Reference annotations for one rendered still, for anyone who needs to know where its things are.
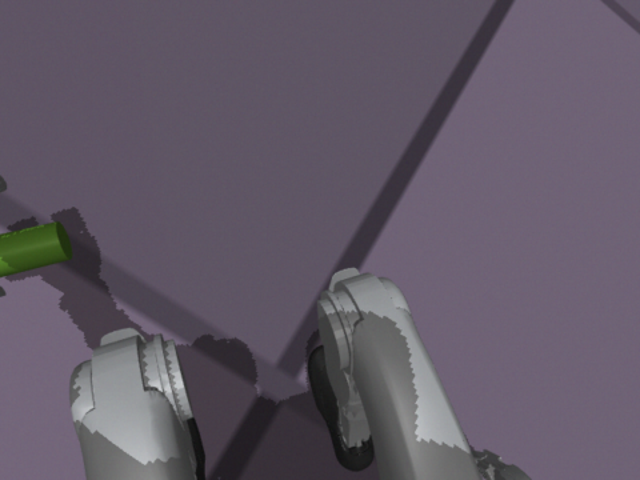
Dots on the right robot hand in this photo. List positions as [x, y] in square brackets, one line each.
[492, 467]

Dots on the left robot foot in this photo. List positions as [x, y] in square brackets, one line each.
[198, 448]

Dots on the can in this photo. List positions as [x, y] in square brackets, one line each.
[34, 247]

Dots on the right robot foot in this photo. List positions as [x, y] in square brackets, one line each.
[353, 459]

